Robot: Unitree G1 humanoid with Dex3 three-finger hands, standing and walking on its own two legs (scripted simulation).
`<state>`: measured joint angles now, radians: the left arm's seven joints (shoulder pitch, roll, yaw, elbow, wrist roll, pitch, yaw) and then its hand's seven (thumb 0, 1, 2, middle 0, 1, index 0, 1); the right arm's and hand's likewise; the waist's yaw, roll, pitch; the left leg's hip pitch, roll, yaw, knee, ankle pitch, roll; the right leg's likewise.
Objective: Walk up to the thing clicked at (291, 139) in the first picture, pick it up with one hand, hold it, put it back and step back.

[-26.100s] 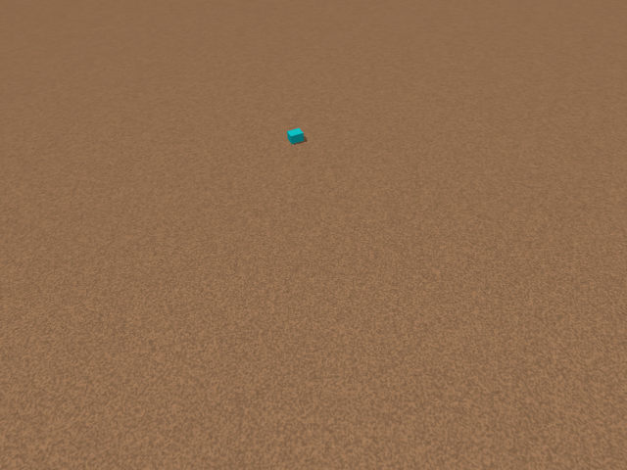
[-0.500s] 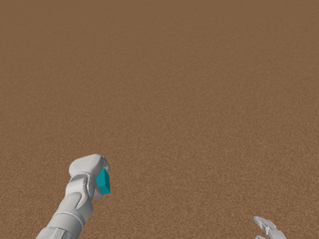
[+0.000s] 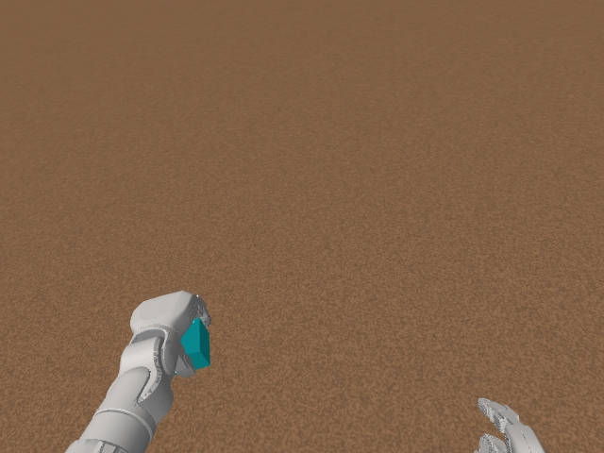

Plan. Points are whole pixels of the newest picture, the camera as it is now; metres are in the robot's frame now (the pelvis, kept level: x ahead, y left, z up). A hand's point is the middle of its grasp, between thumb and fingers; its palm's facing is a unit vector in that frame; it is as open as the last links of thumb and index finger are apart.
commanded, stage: hold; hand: left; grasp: from above
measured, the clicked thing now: (181, 347) +0.30 +0.23 -0.06
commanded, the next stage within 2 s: crouch in 0.48 s
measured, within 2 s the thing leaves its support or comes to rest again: neither
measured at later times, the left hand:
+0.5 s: hand (178, 338) +0.30 +0.23 -0.03, palm faces -0.42 -0.13 -0.90, open 8.4 cm
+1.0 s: hand (192, 364) +0.30 +0.23 -0.12, palm faces -0.44 -0.06 -0.90, open 8.4 cm
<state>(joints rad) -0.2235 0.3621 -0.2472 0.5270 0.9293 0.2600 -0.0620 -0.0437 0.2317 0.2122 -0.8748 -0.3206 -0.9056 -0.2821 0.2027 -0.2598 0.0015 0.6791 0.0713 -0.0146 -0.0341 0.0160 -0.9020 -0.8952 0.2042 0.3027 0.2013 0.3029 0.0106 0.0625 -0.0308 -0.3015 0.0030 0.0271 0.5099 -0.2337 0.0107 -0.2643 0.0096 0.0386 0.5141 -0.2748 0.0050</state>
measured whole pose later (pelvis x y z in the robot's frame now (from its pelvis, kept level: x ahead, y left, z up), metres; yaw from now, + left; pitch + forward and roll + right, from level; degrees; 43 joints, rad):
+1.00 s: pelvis -0.01 +0.00 -0.03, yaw +1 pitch +10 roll -1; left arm -0.39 0.32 -0.20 0.95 1.04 0.12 0.22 -0.04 0.21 0.23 -0.91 -0.29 -0.93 -0.25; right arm 0.22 -0.26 -0.04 0.70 0.04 0.01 0.01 0.01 -0.88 -0.89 0.21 0.30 0.20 0.30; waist -0.02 0.01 -0.07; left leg -0.62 0.01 0.01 0.77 -0.33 0.01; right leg -0.56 0.02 0.02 0.76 -0.37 0.00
